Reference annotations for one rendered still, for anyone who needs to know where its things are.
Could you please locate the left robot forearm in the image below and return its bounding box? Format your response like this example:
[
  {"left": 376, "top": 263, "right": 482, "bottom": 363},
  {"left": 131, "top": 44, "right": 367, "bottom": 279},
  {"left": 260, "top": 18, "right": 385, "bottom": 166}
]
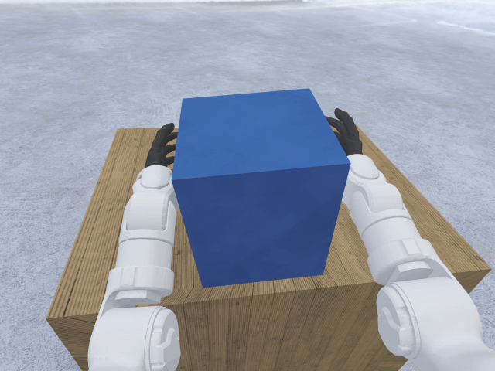
[{"left": 88, "top": 165, "right": 179, "bottom": 367}]

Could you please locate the carton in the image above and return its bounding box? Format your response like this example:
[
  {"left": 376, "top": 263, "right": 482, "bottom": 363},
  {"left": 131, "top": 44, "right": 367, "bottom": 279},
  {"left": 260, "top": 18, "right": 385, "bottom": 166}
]
[{"left": 172, "top": 88, "right": 351, "bottom": 288}]

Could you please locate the left robot hand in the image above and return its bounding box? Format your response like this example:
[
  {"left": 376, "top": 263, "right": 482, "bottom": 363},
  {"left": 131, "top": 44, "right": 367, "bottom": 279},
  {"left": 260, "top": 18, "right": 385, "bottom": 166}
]
[{"left": 145, "top": 123, "right": 178, "bottom": 170}]

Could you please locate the robot left upper arm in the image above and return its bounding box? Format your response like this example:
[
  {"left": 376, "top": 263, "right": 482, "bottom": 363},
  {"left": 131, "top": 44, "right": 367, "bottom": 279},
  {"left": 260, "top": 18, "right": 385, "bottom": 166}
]
[{"left": 88, "top": 306, "right": 180, "bottom": 371}]

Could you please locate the right robot hand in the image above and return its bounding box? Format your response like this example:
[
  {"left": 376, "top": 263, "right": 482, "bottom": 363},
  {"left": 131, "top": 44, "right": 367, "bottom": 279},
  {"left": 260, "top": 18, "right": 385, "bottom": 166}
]
[{"left": 325, "top": 108, "right": 363, "bottom": 156}]

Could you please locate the right robot forearm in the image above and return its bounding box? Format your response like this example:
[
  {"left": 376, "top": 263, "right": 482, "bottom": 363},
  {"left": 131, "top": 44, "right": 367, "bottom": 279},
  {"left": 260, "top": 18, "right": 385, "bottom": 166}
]
[{"left": 342, "top": 154, "right": 483, "bottom": 337}]

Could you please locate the pedestal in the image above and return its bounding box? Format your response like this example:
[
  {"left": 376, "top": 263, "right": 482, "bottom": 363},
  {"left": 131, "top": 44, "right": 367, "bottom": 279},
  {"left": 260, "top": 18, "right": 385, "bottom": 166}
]
[{"left": 46, "top": 124, "right": 492, "bottom": 371}]

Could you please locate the robot right upper arm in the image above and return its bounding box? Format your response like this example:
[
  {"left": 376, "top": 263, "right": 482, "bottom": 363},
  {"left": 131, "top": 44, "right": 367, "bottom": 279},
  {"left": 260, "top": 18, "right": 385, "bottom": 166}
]
[{"left": 377, "top": 277, "right": 495, "bottom": 371}]

